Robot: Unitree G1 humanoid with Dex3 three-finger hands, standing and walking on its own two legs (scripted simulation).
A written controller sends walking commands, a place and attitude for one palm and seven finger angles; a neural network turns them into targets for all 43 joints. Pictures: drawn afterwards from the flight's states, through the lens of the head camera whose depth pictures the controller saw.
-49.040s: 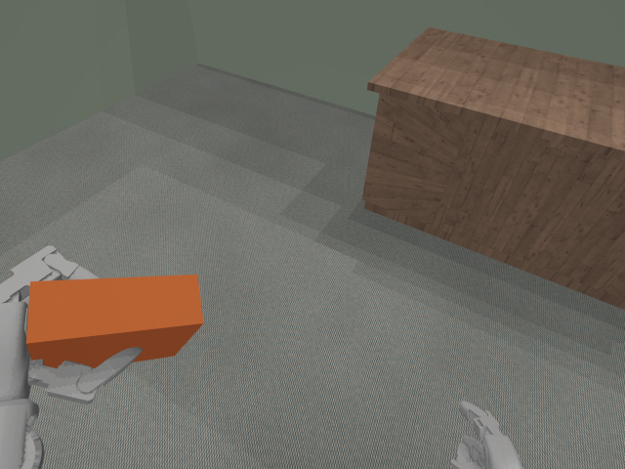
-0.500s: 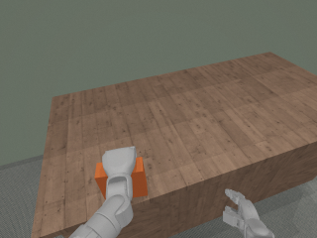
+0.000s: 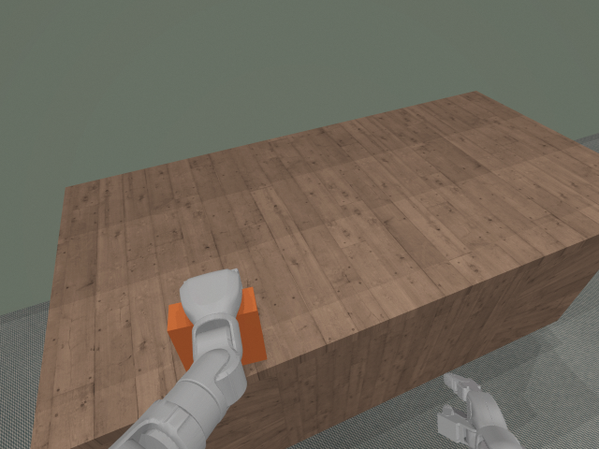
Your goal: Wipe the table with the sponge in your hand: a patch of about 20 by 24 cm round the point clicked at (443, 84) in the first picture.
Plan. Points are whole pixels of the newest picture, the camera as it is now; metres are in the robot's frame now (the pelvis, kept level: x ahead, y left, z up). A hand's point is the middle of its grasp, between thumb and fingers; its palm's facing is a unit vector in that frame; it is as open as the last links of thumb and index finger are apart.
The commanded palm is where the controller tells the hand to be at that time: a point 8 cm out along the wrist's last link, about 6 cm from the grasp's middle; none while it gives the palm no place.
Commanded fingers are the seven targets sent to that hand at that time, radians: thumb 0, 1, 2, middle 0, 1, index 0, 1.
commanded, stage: wipe forward along the third lane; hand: left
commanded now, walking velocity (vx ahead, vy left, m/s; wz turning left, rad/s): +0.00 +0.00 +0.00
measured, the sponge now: (223, 342) +0.30 +0.17 -0.06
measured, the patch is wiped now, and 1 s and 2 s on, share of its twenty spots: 0.75 0.90 1.00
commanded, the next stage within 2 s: wipe back along the third lane in 1.44 s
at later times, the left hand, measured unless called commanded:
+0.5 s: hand (221, 292) +0.36 +0.18 +0.00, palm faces -0.08 -0.02 -1.00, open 9.2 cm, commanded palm +0.33 +0.18 +0.02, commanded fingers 0.00 0.10 1.30 -1.20 -1.60 -1.20 -1.60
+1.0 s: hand (211, 268) +0.40 +0.21 +0.00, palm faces -0.09 -0.01 -1.00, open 9.2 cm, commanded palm +0.39 +0.21 +0.03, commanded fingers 0.00 0.10 1.30 -1.20 -1.60 -1.20 -1.60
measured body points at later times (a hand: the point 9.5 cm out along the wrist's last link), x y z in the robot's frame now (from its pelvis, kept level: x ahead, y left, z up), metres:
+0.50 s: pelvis -0.01 +0.00 -0.01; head +0.00 -0.03 +0.44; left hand +0.36 +0.18 +0.05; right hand +0.16 -0.24 -0.12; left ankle +0.02 +0.13 -0.73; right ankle +0.03 -0.07 -0.73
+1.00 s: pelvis -0.01 +0.01 -0.01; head +0.03 +0.00 +0.44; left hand +0.41 +0.21 +0.05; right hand +0.12 -0.24 -0.14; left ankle +0.02 +0.13 -0.73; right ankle +0.03 -0.07 -0.73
